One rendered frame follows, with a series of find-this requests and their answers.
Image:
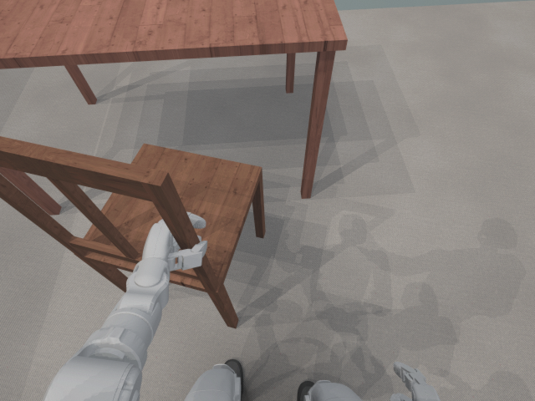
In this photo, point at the robot shin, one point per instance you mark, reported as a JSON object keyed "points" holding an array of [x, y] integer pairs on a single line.
{"points": [[222, 366], [320, 381]]}

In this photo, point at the right robot shin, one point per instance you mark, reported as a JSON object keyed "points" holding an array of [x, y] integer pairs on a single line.
{"points": [[320, 381]]}

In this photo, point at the table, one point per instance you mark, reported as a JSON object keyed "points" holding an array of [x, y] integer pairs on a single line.
{"points": [[43, 33]]}

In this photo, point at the left robot hand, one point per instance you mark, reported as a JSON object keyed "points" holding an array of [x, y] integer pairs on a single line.
{"points": [[160, 243]]}

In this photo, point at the right robot hand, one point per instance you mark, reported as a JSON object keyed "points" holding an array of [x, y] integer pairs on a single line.
{"points": [[416, 383]]}

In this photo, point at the chair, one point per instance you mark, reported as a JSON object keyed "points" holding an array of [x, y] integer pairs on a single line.
{"points": [[160, 183]]}

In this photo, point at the left robot shin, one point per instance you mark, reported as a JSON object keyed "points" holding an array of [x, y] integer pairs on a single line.
{"points": [[222, 366]]}

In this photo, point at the left robot upper arm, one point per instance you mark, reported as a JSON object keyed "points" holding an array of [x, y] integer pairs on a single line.
{"points": [[96, 379]]}

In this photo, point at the left robot forearm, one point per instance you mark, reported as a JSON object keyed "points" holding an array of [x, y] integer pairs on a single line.
{"points": [[129, 329]]}

